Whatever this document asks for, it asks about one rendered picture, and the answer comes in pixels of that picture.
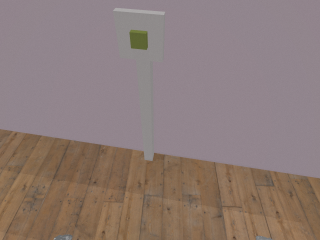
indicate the button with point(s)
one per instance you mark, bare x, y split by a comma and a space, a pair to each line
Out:
138, 39

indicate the panel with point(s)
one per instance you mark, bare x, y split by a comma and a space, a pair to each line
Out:
154, 23

